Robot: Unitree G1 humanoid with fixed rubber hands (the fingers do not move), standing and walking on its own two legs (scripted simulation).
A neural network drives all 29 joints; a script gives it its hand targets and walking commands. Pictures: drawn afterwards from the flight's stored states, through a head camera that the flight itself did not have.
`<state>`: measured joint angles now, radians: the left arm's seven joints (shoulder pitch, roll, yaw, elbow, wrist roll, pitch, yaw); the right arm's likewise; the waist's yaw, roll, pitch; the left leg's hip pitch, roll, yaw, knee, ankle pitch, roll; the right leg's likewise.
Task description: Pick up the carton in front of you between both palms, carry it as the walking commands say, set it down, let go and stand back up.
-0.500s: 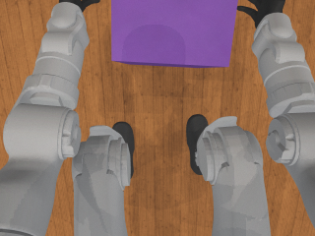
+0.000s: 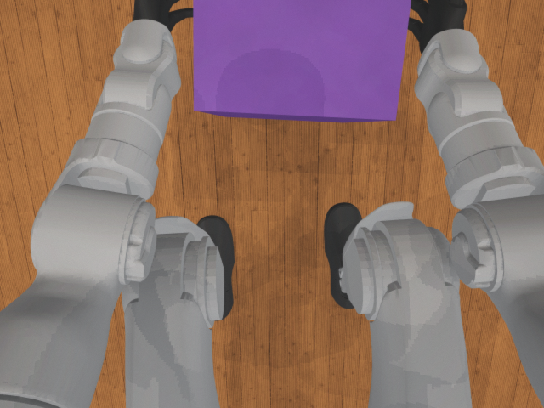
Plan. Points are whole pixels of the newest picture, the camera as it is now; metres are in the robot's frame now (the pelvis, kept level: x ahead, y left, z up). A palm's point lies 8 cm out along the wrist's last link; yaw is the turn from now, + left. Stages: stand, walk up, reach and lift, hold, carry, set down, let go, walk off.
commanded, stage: reach and lift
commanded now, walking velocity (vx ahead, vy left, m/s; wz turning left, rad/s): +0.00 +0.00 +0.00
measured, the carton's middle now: (292, 41) +0.52 -0.03 -0.25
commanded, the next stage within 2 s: none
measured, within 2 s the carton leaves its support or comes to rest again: leaves its support in 0.30 s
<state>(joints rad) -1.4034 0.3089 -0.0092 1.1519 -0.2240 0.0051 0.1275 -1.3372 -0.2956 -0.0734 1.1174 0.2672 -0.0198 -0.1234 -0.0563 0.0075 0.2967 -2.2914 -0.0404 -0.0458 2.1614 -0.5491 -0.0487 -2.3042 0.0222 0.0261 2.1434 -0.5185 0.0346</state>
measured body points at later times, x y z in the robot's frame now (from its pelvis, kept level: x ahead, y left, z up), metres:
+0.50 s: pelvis +0.01 +0.00 +0.00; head +0.33 +0.00 +0.31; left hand +0.55 +0.12 -0.13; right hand +0.53 -0.18 -0.13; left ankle +0.12 +0.13 -0.34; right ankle +0.12 -0.13 -0.34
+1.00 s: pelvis +0.01 +0.00 +0.13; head +0.25 +0.00 +0.50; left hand +0.51 +0.13 +0.06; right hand +0.49 -0.18 +0.06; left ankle +0.12 +0.13 -0.34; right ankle +0.12 -0.13 -0.34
